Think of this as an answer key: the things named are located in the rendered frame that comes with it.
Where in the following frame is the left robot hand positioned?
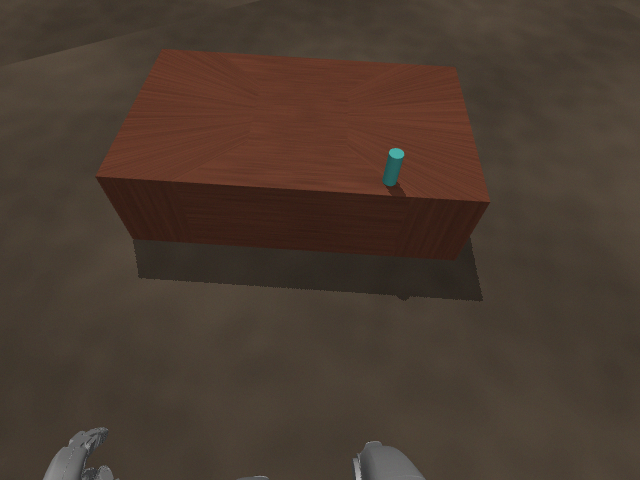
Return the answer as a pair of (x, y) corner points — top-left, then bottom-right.
(43, 427), (119, 480)

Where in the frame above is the can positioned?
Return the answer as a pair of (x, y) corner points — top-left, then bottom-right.
(382, 148), (404, 186)

